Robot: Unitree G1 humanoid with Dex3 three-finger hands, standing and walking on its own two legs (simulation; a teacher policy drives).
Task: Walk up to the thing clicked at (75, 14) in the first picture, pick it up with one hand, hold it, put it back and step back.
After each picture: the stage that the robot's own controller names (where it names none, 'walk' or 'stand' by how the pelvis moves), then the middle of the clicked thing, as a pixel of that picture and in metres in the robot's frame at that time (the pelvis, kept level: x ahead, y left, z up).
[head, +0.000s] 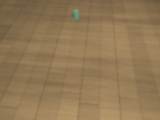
stand; (76, 14) +1.93 +0.07 -0.72
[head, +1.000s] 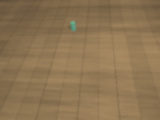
walk; (73, 26) +1.79 +0.24 -0.72
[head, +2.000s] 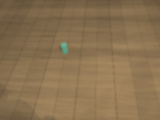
walk; (64, 48) +1.22 +0.28 -0.72
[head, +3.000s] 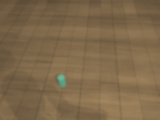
walk; (61, 81) +0.81 +0.24 -0.71
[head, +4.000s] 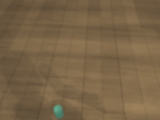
stand; (58, 111) +0.49 +0.21 -0.70
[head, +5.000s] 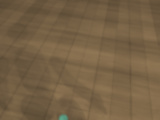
stand; out of the picture +0.46 +0.14 -0.72
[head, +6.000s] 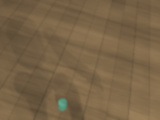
stand; (62, 104) +0.44 +0.08 -0.71
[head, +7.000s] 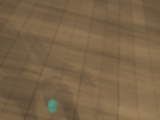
walk; (52, 106) +0.43 +0.13 -0.69
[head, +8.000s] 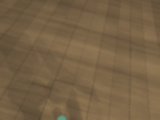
walk; out of the picture +0.38 +0.06 -0.70
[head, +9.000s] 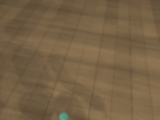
walk; (63, 119) +0.45 +0.12 -0.70
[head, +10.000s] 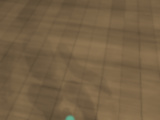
walk; out of the picture +0.38 +0.11 -0.71
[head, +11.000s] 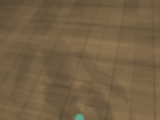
walk; out of the picture +0.39 +0.14 -0.69
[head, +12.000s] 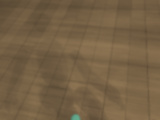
stand; out of the picture +0.40 +0.16 -0.70
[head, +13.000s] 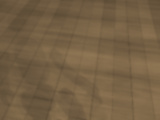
stand; out of the picture +0.34 +0.15 -0.72
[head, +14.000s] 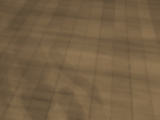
stand; out of the picture +0.33 +0.15 -0.73
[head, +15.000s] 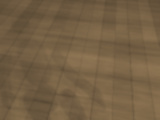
stand; out of the picture +0.33 +0.16 -0.73
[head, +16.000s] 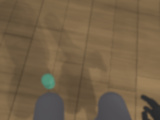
go down; (48, 81) +0.39 +0.16 -0.43
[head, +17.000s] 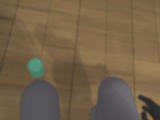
go down; (36, 68) +0.42 +0.18 -0.31
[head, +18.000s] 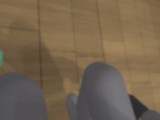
close in; out of the picture +0.40 +0.21 -0.23
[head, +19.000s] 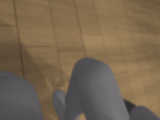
close; out of the picture +0.40 +0.22 -0.23
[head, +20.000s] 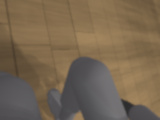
lift; out of the picture +0.40 +0.22 -0.23
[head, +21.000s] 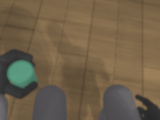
lift; (24, 78) +0.32 +0.20 -0.04
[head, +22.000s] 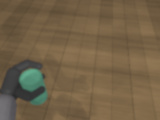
hold; (34, 87) +0.32 +0.17 +0.04
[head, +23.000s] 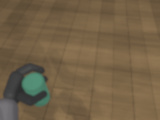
hold; (37, 90) +0.31 +0.17 +0.02
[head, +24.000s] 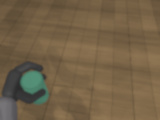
hold; (36, 88) +0.32 +0.17 +0.02
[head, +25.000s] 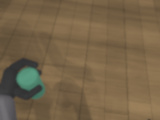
crouch; (32, 84) +0.34 +0.17 -0.04
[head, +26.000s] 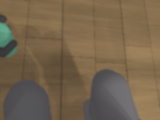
lower; (3, 41) +0.46 +0.21 -0.10
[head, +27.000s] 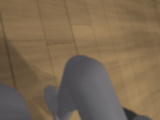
lower; out of the picture +0.44 +0.24 -0.23
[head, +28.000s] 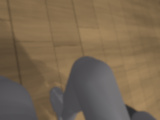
lower; out of the picture +0.42 +0.25 -0.23
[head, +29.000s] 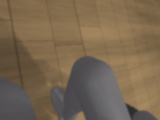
lower; out of the picture +0.42 +0.25 -0.22
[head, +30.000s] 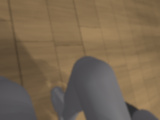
lower; out of the picture +0.42 +0.25 -0.22
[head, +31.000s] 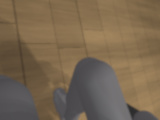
open; out of the picture +0.40 +0.24 -0.23
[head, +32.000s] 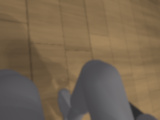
stand; out of the picture +0.40 +0.23 -0.24
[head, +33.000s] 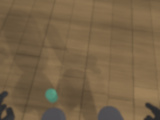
stand; (51, 95) +0.38 +0.17 -0.53
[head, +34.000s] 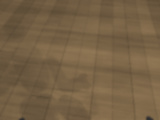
stand; out of the picture +0.35 +0.15 -0.66
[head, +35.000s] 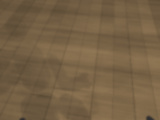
stand; out of the picture +0.35 +0.16 -0.67
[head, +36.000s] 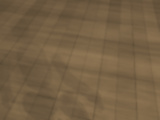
stand; out of the picture +0.36 +0.14 -0.70
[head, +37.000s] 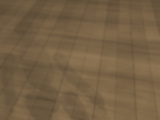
stand; out of the picture +0.35 +0.16 -0.72
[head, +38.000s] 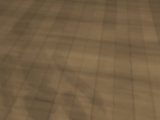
stand; out of the picture +0.34 +0.17 -0.73
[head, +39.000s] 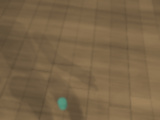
walk; (62, 103) +0.43 +0.12 -0.71
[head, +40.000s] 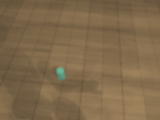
walk; (60, 73) +0.72 +0.21 -0.69
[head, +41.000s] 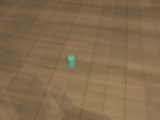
stand; (71, 61) +1.00 +0.15 -0.70
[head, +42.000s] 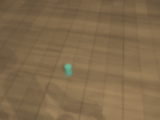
stand; (68, 70) +0.93 +0.15 -0.72
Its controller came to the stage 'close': yes
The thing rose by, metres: 0.72
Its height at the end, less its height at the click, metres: +0.00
